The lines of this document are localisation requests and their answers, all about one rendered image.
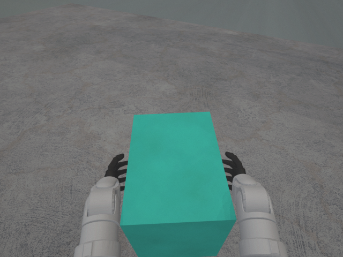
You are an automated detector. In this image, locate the right robot forearm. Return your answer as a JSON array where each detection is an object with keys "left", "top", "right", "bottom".
[{"left": 232, "top": 174, "right": 288, "bottom": 257}]

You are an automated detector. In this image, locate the carton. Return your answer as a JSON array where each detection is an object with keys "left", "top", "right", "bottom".
[{"left": 120, "top": 112, "right": 237, "bottom": 257}]

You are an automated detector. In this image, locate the left robot forearm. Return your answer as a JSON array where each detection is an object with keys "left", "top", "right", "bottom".
[{"left": 74, "top": 176, "right": 121, "bottom": 257}]

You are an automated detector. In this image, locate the robot left hand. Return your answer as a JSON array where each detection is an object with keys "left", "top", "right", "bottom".
[{"left": 104, "top": 154, "right": 128, "bottom": 191}]

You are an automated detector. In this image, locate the robot right hand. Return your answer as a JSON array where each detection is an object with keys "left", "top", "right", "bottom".
[{"left": 222, "top": 152, "right": 246, "bottom": 191}]

